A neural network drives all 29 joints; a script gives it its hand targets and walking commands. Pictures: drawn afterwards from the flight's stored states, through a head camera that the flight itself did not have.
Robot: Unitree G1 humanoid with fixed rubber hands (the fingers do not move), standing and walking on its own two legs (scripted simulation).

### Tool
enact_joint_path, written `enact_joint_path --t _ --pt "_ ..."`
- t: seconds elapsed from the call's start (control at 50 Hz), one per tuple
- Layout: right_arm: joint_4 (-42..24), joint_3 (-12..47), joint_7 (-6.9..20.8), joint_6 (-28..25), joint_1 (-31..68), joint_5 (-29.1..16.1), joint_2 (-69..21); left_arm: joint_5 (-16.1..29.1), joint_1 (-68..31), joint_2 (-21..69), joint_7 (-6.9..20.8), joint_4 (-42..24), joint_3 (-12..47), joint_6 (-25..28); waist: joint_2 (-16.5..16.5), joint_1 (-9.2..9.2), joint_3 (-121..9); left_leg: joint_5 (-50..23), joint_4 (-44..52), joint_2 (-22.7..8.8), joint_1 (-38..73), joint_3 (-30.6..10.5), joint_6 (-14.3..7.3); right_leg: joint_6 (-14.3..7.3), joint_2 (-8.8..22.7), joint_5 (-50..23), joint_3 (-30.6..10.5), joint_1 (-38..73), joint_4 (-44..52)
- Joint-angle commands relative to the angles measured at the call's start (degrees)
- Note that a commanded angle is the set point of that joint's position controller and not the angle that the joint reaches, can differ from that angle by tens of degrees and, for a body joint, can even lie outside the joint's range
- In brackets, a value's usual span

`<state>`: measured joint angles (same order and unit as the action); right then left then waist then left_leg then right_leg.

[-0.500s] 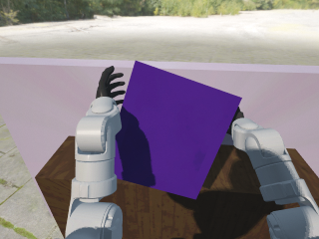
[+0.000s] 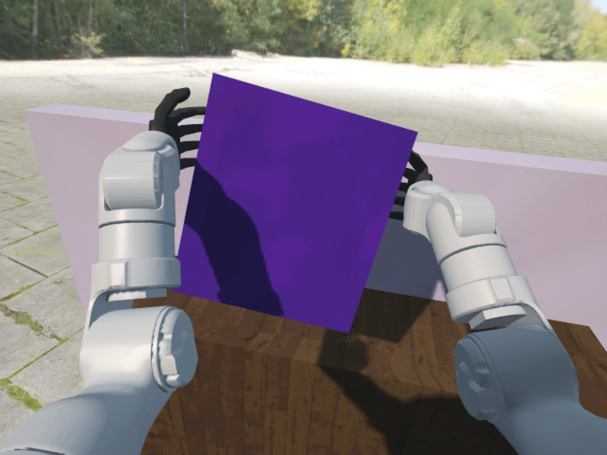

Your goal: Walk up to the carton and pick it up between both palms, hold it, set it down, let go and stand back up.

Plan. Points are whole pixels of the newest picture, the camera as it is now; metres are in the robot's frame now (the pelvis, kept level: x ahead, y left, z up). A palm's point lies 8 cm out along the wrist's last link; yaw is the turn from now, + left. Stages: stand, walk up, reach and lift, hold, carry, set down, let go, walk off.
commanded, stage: hold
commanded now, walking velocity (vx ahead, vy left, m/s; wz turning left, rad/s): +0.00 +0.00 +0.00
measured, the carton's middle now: (289, 200) +0.38 +0.05 +0.26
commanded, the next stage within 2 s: none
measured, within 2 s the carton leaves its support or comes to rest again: neither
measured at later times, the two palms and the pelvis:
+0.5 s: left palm (165, 146) +0.33 +0.19 +0.34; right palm (419, 186) +0.34 -0.12 +0.30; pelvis +0.00 +0.03 +0.00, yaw -3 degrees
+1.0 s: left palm (174, 143) +0.34 +0.18 +0.34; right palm (428, 190) +0.33 -0.13 +0.30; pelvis -0.03 +0.01 +0.00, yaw -1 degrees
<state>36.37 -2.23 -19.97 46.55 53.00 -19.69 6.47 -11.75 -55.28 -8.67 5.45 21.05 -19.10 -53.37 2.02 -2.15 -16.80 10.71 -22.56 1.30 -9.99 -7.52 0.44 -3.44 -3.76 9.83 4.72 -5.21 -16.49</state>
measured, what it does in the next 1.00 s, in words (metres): stands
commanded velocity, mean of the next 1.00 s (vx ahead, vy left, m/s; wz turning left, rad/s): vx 0.00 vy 0.00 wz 0.00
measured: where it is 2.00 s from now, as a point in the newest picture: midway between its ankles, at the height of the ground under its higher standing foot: outside the picture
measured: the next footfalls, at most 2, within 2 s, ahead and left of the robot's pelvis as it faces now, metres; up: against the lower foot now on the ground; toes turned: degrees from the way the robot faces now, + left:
none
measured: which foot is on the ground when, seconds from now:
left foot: down 0.00-1.00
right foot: down 0.00-1.00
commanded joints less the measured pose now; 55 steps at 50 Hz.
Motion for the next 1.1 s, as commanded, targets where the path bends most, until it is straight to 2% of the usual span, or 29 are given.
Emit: enact_joint_path --t 0.0,0.08,0.14,0.28,0.36,0.44,0.54,0.7,0.8,0.94,1.08 --pt "-27.11 8.15 5.07 -7.31 63.24 -9.77 -21.20 17.38 -43.43 32.14 7.10 -11.45 23.08 3.71 -6.39 -3.26 -16.30 -9.18 1.97 -1.03 0.33 0.67 -1.14 3.68 2.62 -11.18 -4.70 4.39 1.15" --pt "-29.48 10.20 4.89 -6.28 64.33 -12.29 -20.58 18.63 -44.07 34.74 4.15 -16.87 26.35 2.22 -9.68 -3.29 -22.83 -13.22 0.23 -1.58 4.38 -0.21 0.17 2.63 1.12 -13.70 -4.26 5.93 0.38" --pt "-30.82 11.03 5.27 -4.91 63.64 -14.19 -19.89 18.21 -43.13 35.68 2.57 -20.25 26.87 -0.13 -10.97 -2.81 -25.67 -16.75 -0.58 -1.91 6.78 -0.64 1.06 2.10 0.52 -15.14 -4.33 7.00 0.76" --pt "-33.64 12.11 6.48 -2.51 60.16 -17.25 -18.25 15.69 -39.66 35.14 0.89 -27.63 25.59 -5.71 -10.26 -1.45 -25.02 -26.26 -0.72 -2.06 12.45 -0.69 2.62 1.53 0.01 -19.81 -4.26 8.01 2.82" --pt "-32.91 12.61 6.86 -1.56 57.57 -18.16 -17.23 14.05 -37.49 33.98 1.29 -28.72 24.39 -8.25 -8.46 -0.84 -20.32 -27.52 0.12 -2.20 13.82 -0.56 2.74 1.51 -0.02 -20.27 -4.02 7.95 3.88" --pt "-31.54 12.22 6.70 -0.95 56.22 -18.05 -16.60 12.85 -35.66 32.97 2.63 -26.73 23.02 -9.49 -6.21 -0.78 -15.80 -25.26 1.17 -2.31 12.78 -0.37 2.36 1.63 0.20 -19.28 -3.98 8.00 4.28" --pt "-28.60 10.47 6.23 -0.73 56.35 -16.91 -16.24 12.55 -36.19 32.16 4.61 -22.81 22.06 -9.09 -5.18 -1.68 -12.02 -19.17 2.34 -2.14 9.61 -0.17 1.86 1.82 0.58 -15.86 -4.03 7.50 4.15" --pt "-23.27 6.75 6.08 -1.73 60.79 -13.72 -17.11 13.44 -42.08 31.14 6.44 -15.38 20.97 -5.56 -7.00 -3.29 -10.31 -4.84 3.72 -1.65 0.33 0.18 0.52 2.60 1.72 -6.61 -4.37 5.69 2.69" --pt "-20.12 4.44 6.46 -2.90 65.06 -11.53 -18.08 14.05 -46.66 30.70 6.53 -10.69 19.96 -2.76 -8.44 -3.50 -12.94 1.20 3.36 -1.20 -3.74 0.67 -0.23 3.10 2.27 -1.20 -4.49 4.75 1.60" --pt "-16.85 2.26 7.06 -4.21 69.90 -9.12 -19.60 13.51 -51.17 30.13 6.47 -4.41 16.60 0.37 -8.01 -2.90 -17.24 1.90 1.99 -0.49 -4.40 1.59 -0.80 3.50 2.96 2.99 -4.55 3.27 1.64" --pt "-15.03 2.18 6.91 -5.13 70.81 -8.45 -20.74 11.96 -51.19 29.55 6.72 -0.34 12.98 2.41 -6.21 -2.05 -18.54 -3.24 2.00 -0.20 -1.64 1.75 -1.22 3.80 3.08 -2.33 -4.35 5.31 1.70"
